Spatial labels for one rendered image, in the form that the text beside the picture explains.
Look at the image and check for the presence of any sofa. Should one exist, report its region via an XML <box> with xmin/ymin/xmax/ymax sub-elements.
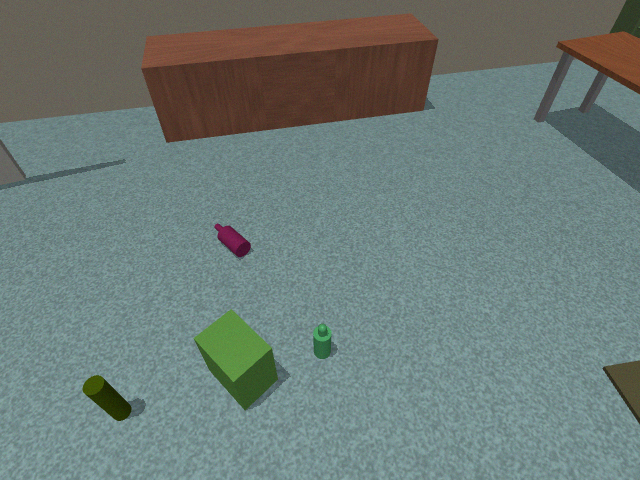
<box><xmin>609</xmin><ymin>0</ymin><xmax>640</xmax><ymax>38</ymax></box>

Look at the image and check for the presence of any coffee table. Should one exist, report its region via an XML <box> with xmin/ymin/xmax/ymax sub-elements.
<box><xmin>534</xmin><ymin>31</ymin><xmax>640</xmax><ymax>123</ymax></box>

